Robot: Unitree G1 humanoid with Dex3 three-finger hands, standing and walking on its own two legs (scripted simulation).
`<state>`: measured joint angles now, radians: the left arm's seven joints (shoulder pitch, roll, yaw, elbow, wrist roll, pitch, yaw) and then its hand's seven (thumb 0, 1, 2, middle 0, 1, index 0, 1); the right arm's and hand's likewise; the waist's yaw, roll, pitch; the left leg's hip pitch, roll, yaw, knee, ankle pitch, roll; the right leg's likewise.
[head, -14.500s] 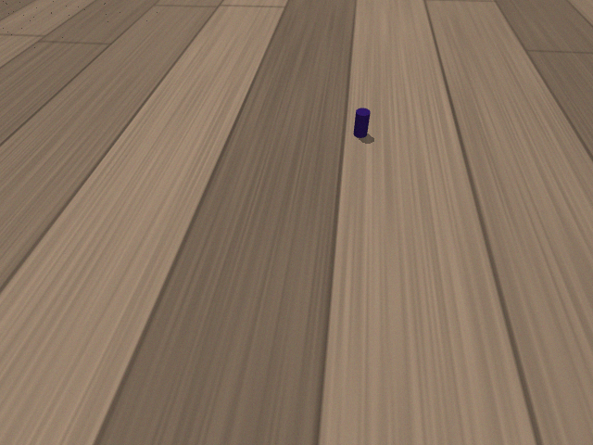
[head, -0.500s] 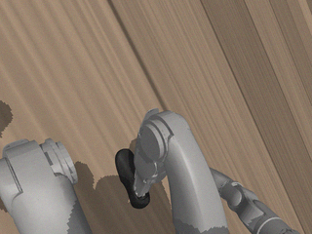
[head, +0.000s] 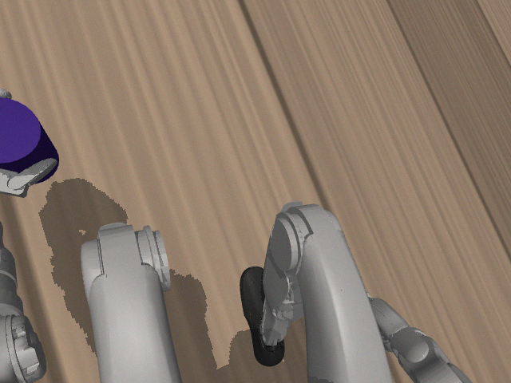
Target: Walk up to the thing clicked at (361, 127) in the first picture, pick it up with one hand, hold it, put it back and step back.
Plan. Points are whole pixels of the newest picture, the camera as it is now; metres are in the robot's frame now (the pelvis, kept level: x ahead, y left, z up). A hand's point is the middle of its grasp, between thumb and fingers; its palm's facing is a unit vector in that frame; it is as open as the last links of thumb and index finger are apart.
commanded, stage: settle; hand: left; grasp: from the side
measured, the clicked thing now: (16, 147) +0.43 +0.31 -0.12
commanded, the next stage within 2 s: lift in 1.26 s
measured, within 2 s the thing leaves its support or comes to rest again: neither
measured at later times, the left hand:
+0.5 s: hand out of the picture +0.44 +0.31 -0.01, palm faces +0.33 -0.94 -0.05, open 10.8 cm
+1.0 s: hand out of the picture +0.44 +0.30 +0.02, palm faces +0.34 -0.94 -0.05, open 10.9 cm
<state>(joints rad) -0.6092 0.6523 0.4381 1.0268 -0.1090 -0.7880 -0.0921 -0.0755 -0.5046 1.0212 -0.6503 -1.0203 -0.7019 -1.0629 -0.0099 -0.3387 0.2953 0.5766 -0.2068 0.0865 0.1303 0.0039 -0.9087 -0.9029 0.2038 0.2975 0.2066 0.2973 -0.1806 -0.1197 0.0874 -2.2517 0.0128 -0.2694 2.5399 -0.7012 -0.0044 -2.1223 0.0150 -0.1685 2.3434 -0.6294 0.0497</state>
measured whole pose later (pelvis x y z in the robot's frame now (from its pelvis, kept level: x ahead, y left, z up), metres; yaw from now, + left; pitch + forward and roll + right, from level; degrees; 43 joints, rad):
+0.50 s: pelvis +0.01 -0.01 +0.03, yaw +5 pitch +30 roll -9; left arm -0.64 0.53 0.46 0.94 -0.13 -0.62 -0.18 -0.07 -0.52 1.04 -0.66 -1.01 -0.71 -1.05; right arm 0.06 -0.31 0.14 0.61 -0.10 0.09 0.08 0.01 -0.91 -0.90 0.20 0.30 0.21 0.30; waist -0.14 -0.02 -0.05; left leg -2.23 0.01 -0.17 2.41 -0.70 -0.02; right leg -2.16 -0.02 -0.09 2.30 -0.67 0.03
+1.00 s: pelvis +0.01 -0.01 +0.05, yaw +7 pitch +32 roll -7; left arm -0.68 0.49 0.47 0.97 -0.11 -0.59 -0.17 -0.07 -0.56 1.08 -0.67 -1.02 -0.72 -1.06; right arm 0.10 -0.30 0.09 0.63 -0.09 0.06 0.06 0.01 -0.91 -0.90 0.20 0.30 0.20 0.30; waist -0.14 -0.01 -0.10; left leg -2.18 0.01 -0.13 2.31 -0.70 -0.02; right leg -2.12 -0.03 -0.07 2.24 -0.67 0.02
